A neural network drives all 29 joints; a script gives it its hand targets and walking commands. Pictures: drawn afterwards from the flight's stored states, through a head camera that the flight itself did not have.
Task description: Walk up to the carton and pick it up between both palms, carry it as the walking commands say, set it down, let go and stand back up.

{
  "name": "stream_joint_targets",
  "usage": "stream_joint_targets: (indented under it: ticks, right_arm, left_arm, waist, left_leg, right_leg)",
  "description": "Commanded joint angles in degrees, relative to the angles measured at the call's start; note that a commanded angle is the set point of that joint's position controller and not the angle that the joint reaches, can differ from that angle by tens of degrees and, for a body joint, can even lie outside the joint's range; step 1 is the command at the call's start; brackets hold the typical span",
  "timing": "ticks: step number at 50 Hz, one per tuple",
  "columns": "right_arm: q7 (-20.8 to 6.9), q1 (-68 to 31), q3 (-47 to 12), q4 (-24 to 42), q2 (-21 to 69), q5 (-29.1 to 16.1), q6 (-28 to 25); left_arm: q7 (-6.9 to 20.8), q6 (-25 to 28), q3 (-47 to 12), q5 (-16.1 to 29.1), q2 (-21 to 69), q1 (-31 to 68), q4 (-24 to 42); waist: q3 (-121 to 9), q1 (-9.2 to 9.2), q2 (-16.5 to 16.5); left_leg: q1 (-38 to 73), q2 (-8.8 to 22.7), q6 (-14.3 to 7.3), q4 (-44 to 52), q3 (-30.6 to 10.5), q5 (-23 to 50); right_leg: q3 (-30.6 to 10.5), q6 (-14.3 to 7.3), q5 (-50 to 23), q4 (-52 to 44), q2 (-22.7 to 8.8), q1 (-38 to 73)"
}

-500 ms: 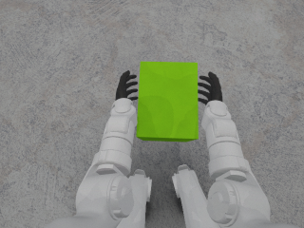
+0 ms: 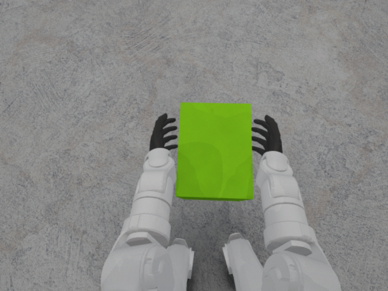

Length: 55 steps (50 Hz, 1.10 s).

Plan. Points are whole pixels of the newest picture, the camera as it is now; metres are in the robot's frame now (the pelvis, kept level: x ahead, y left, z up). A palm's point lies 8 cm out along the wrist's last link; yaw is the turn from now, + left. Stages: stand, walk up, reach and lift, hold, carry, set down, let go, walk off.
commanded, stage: reach and lift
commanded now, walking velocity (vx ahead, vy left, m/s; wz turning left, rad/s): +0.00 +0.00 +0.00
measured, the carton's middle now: (212, 157) +0.42 -0.03 -0.13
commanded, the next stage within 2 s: none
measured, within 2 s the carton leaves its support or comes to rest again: neither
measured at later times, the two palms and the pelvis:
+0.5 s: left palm (152, 146) +0.39 +0.09 +0.03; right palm (284, 146) +0.37 -0.15 +0.03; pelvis +0.01 +0.00 +0.06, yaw +0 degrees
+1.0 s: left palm (139, 135) +0.38 +0.09 +0.11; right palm (301, 134) +0.36 -0.15 +0.11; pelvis +0.03 +0.00 +0.10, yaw +0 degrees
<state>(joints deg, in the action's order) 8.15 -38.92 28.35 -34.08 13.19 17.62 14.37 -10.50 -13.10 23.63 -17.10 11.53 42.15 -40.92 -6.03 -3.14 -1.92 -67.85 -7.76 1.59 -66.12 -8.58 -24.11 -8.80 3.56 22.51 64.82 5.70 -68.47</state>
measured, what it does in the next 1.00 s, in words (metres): rises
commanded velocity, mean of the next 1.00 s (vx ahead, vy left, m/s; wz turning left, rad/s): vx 0.00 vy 0.00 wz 0.00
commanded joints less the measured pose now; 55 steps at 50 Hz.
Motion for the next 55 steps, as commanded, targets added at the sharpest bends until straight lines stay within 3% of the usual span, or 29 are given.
stream_joint_targets:
  ticks: [1, 34, 55]
  right_arm:
    - [-16.4, -31.7, -32.4, -7.3, 55.4, -6.1, 0.0]
    - [-17.0, -16.0, -34.6, -3.4, 58.8, -4.4, 2.5]
    - [-17.0, -13.4, -34.8, -1.0, 59.2, -9.3, 13.6]
  left_arm:
    - [16.6, 0.9, -29.4, 5.5, 58.1, 30.2, -5.2]
    - [19.1, -1.5, -32.0, 3.6, 56.8, 17.6, 2.1]
    - [19.0, -12.2, -32.7, 8.7, 59.2, 13.4, 5.7]
  waist:
    - [-40.2, -0.97, 0.3]
    - [-27.6, -0.25, 1.6]
    - [-16.1, -0.39, 1.7]
  left_leg:
    - [20.8, -2.0, -0.9, 10.9, 6.0, 12.0]
    - [45.9, 0.5, -1.5, 33.3, 4.6, 20.9]
    - [57.2, 2.6, -1.1, 42.9, 4.1, 19.7]
  right_leg:
    - [8.4, -1.5, -15.3, -7.9, 3.1, 27.5]
    - [5.6, -1.7, -24.0, -31.6, 0.8, 51.6]
    - [5.1, -1.7, -22.9, -40.1, -0.2, 63.8]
